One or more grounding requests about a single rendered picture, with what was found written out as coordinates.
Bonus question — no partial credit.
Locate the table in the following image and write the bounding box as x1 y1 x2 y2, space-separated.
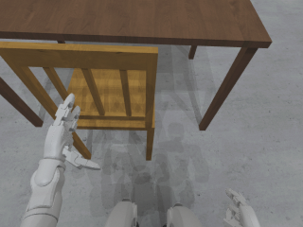
0 0 273 131

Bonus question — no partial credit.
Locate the robot thigh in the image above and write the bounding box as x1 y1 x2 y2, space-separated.
103 201 137 227
167 206 203 227

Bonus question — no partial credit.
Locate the chair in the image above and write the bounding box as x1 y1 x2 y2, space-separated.
0 41 158 161

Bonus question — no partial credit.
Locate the robot left thigh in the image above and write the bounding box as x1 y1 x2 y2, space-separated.
103 201 137 227

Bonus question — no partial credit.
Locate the robot right thigh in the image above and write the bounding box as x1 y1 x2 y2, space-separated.
167 206 203 227

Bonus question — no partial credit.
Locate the robot left hand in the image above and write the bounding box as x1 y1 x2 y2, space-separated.
44 93 101 170

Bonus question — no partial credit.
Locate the robot right hand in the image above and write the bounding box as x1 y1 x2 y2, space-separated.
223 188 260 227

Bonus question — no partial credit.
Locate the left robot forearm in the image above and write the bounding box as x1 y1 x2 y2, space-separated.
20 158 66 227

